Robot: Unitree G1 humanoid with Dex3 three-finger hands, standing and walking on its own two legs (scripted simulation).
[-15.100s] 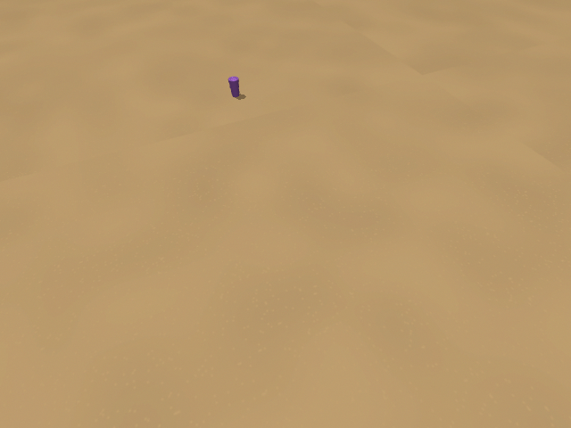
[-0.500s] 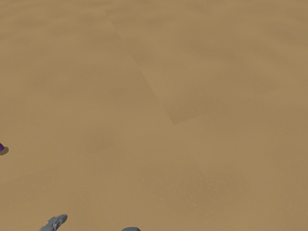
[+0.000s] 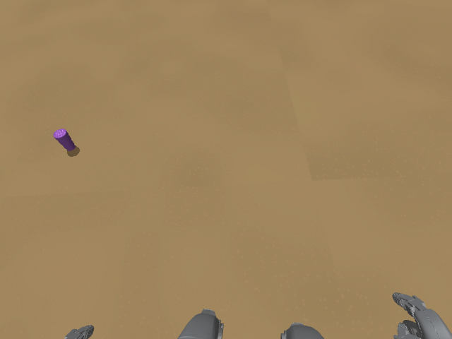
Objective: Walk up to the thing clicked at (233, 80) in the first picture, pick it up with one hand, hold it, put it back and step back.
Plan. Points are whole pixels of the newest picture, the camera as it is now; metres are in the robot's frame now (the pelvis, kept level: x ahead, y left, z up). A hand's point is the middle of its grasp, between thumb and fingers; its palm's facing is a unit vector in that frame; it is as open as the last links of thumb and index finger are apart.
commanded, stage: walk up
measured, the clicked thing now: (65, 140) +1.16 +0.99 -0.67
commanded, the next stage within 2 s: stand in 1.78 s
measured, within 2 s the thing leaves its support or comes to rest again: neither
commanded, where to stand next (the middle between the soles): +0.05 +0.05 m, yaw +29 degrees
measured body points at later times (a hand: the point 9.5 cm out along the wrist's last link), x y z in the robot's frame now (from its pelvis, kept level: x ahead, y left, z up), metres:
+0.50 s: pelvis -0.02 +0.01 +0.01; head +0.00 +0.03 +0.46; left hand -0.08 +0.37 -0.09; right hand +0.16 -0.27 -0.09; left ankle -0.04 +0.15 -0.70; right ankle +0.04 -0.12 -0.66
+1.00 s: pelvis -0.03 +0.04 +0.02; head -0.01 +0.07 +0.46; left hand -0.14 +0.36 -0.11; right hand +0.21 -0.19 -0.09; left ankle -0.05 +0.15 -0.70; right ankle +0.06 -0.09 -0.68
